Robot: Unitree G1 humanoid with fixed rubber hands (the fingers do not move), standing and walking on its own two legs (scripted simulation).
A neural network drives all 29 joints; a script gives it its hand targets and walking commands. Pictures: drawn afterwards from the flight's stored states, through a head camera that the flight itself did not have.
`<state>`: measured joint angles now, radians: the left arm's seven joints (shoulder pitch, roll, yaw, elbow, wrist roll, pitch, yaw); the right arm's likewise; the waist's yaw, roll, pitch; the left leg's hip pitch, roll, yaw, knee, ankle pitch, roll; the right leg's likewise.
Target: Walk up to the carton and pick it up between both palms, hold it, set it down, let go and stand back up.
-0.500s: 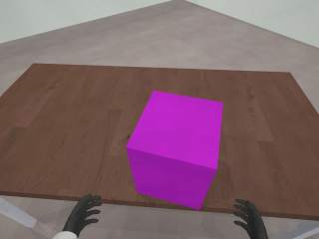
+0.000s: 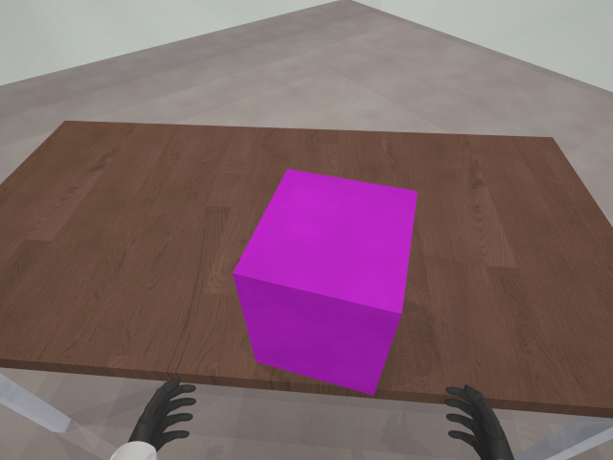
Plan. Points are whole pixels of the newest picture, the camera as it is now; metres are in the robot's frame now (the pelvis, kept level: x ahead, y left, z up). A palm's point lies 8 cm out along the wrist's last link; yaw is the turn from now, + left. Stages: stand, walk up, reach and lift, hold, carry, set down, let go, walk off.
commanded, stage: set down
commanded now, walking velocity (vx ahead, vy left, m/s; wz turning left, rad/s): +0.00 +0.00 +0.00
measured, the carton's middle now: (330, 282) +0.37 -0.01 -0.01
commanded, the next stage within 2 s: let go in 0.32 s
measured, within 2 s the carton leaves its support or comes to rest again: neither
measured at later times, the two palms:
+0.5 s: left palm (162, 440) +0.16 +0.22 -0.07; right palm (502, 456) +0.15 -0.23 -0.08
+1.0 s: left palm out of the picture +0.13 +0.28 -0.09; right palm out of the picture +0.12 -0.28 -0.11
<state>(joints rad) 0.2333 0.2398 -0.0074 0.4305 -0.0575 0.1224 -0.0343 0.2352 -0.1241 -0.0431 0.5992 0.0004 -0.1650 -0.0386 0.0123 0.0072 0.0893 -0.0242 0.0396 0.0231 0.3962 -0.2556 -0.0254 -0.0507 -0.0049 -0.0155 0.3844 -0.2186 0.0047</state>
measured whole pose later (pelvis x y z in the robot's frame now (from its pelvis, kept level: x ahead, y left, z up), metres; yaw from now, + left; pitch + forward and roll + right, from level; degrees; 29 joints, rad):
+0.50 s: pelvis +0.00 +0.00 +0.00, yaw +0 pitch -5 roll +0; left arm 0.20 0.20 0.00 0.49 -0.02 0.14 0.00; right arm 0.18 -0.17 -0.06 0.74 -0.02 -0.21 0.01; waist 0.01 0.00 0.09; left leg -0.05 0.05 0.03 0.40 -0.26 -0.03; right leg -0.08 0.00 -0.01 0.40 -0.23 0.00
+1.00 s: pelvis +0.01 +0.00 -0.01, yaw +1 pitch -2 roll +0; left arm 0.18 0.32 0.04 0.74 0.03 0.00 0.00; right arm 0.19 -0.32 -0.04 0.87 -0.03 -0.04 0.01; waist 0.01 0.00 0.02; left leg -0.14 0.03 0.01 0.49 -0.30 -0.02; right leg -0.17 -0.02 -0.03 0.50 -0.29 0.00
